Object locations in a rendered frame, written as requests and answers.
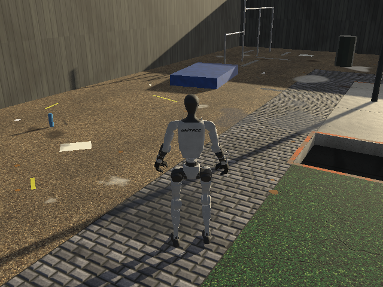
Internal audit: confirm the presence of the right robot forearm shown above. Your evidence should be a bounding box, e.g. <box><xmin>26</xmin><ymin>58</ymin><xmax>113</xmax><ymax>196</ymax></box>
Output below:
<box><xmin>215</xmin><ymin>144</ymin><xmax>227</xmax><ymax>165</ymax></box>

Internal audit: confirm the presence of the robot right hand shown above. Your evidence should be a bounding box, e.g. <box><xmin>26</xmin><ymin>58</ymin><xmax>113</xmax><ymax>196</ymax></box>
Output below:
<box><xmin>215</xmin><ymin>163</ymin><xmax>229</xmax><ymax>175</ymax></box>

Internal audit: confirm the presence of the robot left hand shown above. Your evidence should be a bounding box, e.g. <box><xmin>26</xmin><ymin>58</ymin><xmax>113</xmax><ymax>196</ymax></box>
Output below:
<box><xmin>154</xmin><ymin>161</ymin><xmax>168</xmax><ymax>173</ymax></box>

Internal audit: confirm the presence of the robot right foot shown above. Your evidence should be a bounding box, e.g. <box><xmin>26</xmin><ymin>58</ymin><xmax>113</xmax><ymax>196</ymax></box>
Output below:
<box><xmin>202</xmin><ymin>229</ymin><xmax>211</xmax><ymax>244</ymax></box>

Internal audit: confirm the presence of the robot right shin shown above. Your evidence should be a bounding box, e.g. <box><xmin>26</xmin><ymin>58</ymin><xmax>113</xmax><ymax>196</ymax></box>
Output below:
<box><xmin>202</xmin><ymin>195</ymin><xmax>211</xmax><ymax>236</ymax></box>

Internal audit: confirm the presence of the left robot forearm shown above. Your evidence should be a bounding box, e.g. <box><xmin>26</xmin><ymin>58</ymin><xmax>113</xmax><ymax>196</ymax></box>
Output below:
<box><xmin>156</xmin><ymin>144</ymin><xmax>167</xmax><ymax>163</ymax></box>

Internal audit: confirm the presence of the robot right upper arm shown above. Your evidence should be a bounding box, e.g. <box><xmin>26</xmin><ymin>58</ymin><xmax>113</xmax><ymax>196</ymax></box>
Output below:
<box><xmin>204</xmin><ymin>120</ymin><xmax>221</xmax><ymax>153</ymax></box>

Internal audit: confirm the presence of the robot left upper arm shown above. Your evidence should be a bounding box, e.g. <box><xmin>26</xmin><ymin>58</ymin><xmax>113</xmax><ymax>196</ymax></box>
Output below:
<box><xmin>162</xmin><ymin>120</ymin><xmax>179</xmax><ymax>153</ymax></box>

